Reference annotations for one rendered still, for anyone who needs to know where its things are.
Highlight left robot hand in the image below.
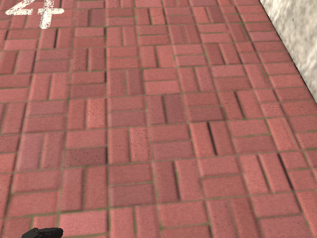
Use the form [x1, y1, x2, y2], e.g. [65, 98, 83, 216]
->
[21, 227, 63, 238]

